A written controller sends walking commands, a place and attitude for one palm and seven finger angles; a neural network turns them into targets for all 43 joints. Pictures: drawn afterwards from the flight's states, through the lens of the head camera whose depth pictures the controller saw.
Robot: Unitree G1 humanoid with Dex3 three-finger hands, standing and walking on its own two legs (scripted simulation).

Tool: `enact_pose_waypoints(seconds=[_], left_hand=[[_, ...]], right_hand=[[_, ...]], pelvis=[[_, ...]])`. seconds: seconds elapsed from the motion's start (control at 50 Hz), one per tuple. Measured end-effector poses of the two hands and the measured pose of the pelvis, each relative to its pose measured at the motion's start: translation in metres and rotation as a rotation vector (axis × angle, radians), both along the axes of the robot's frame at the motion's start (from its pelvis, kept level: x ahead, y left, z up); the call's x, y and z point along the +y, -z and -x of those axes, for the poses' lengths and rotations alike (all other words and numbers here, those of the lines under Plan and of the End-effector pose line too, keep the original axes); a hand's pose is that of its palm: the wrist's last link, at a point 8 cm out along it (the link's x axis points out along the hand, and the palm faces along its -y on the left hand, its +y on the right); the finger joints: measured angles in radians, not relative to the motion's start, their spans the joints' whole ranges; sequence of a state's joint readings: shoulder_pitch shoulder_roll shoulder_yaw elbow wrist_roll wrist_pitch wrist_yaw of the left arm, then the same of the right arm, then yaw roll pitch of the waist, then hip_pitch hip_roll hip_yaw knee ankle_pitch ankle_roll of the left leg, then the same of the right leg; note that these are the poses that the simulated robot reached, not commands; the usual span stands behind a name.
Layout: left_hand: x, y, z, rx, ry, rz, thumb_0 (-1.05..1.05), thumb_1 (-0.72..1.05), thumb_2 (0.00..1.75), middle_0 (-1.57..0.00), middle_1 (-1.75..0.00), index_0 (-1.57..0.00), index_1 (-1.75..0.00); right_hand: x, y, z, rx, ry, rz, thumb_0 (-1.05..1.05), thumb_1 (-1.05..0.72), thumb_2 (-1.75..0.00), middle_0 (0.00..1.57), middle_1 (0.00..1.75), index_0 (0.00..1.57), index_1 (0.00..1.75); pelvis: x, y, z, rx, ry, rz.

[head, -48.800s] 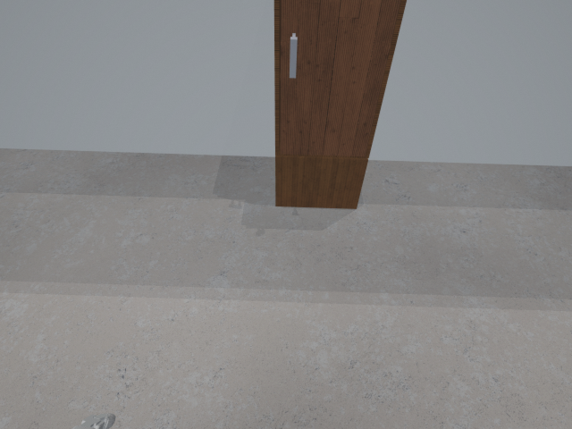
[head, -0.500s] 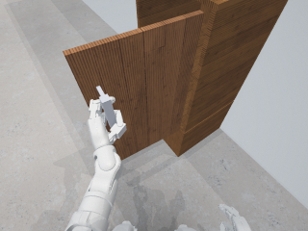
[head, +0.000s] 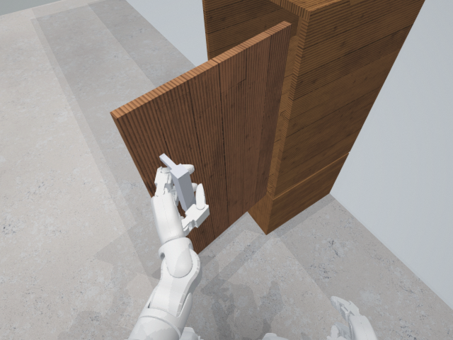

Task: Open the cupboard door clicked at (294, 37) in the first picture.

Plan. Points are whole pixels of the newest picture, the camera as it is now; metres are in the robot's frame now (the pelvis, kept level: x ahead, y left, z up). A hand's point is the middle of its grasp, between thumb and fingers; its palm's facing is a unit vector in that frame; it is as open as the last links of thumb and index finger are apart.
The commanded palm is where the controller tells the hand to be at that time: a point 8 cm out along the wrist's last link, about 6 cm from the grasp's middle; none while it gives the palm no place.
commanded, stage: open thumb and fingers to let go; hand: left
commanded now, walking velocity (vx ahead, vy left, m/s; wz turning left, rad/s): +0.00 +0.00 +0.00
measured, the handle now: (178, 184) +0.38 +0.10 +0.06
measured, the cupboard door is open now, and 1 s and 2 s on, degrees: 100 100 100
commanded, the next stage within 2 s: slide the hand sideways off the handle in 0.64 s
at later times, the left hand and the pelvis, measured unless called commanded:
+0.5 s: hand (197, 207) +0.34 +0.06 +0.05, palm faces +0.29 -0.96 -0.01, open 14.3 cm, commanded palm +0.30 +0.11 +0.05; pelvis -0.01 +0.02 +0.00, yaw -1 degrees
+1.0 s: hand (191, 224) +0.30 +0.07 +0.05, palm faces -0.20 -0.98 -0.01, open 16.4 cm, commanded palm +0.28 +0.11 +0.05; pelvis -0.02 +0.04 +0.00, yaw -1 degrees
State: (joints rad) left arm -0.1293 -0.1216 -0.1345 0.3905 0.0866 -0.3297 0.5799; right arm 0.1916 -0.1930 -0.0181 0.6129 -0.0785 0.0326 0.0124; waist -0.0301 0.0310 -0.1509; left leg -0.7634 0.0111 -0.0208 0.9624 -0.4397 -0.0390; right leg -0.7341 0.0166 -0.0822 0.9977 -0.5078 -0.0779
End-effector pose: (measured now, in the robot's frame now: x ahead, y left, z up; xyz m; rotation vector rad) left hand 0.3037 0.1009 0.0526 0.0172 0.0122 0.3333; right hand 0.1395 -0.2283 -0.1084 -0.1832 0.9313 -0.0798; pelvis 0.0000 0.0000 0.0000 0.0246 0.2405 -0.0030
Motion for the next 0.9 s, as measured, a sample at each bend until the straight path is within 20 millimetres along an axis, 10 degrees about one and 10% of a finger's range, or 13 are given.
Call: enact_pose_waypoints(seconds=[0.4, 0.78, 0.9], left_hand=[[0.006, 0.003, 0.004, -0.017, 0.031, 0.007, 0.0, -0.36, 0.36, -0.3, -1.15, -0.3, -1.15], [0.005, 0.002, 0.005, -0.008, 0.087, -0.009, -0.01, -0.5, 0.3, -0.32, -0.55, -0.29, -0.58], [0.021, 0.004, 0.009, -0.045, 0.449, -0.124, -0.01, -0.49, 0.3, -0.25, -0.42, -0.16, -0.44]], right_hand=[[0.019, 0.003, 0.008, 0.008, -0.005, -0.004, 0.01, -0.9, -0.9, 0.2, 0.3, 0.2, 0.3], [0.037, 0.003, 0.018, 0.003, -0.005, -0.014, 0.01, -0.9, -0.9, 0.2, 0.3, 0.2, 0.3], [0.033, 0.002, 0.026, -0.007, 0.01, -0.009, 0.01, -0.9, -0.9, 0.2, 0.3, 0.2, 0.3]], pelvis=[[0.015, 0.004, 0.004, -0.001, 0.003, 0.015], [0.029, 0.005, 0.013, -0.012, 0.012, 0.028], [0.032, 0.008, 0.017, -0.02, -0.001, 0.03]])
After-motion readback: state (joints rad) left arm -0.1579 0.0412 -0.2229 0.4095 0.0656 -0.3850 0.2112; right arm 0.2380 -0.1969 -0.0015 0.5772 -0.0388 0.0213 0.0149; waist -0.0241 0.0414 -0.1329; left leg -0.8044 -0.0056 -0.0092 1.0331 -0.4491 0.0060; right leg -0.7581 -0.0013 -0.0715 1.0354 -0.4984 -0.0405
